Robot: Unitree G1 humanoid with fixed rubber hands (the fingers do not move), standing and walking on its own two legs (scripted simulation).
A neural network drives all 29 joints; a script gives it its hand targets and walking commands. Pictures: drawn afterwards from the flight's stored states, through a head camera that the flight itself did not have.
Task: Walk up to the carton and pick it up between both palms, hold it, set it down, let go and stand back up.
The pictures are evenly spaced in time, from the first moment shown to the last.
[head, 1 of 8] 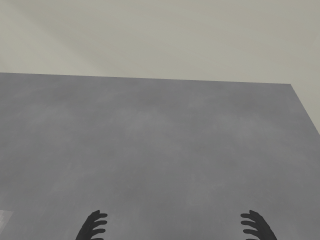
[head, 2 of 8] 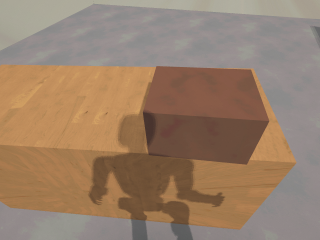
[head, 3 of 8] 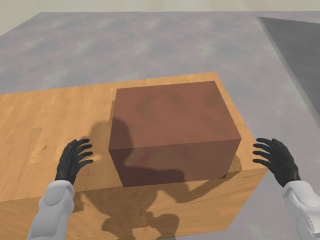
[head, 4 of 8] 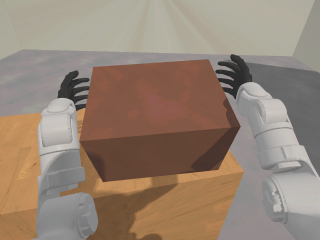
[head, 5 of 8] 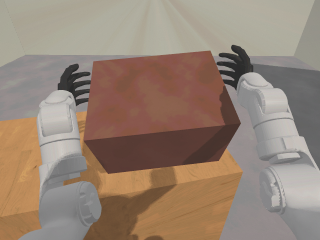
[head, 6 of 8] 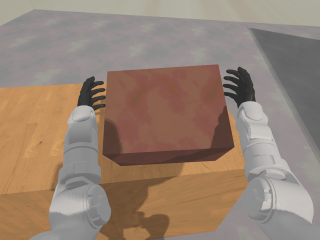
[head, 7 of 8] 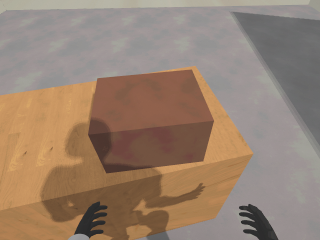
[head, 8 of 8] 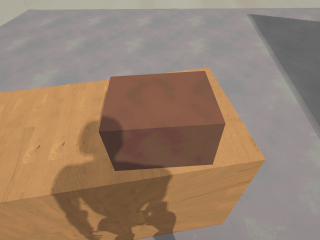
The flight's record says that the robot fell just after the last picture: no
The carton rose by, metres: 0.19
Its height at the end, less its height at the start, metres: +0.00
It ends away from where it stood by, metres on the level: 0.04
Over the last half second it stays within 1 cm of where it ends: yes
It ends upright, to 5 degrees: yes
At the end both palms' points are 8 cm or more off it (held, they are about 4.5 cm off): yes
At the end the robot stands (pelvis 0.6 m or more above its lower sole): yes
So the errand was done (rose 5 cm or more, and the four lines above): yes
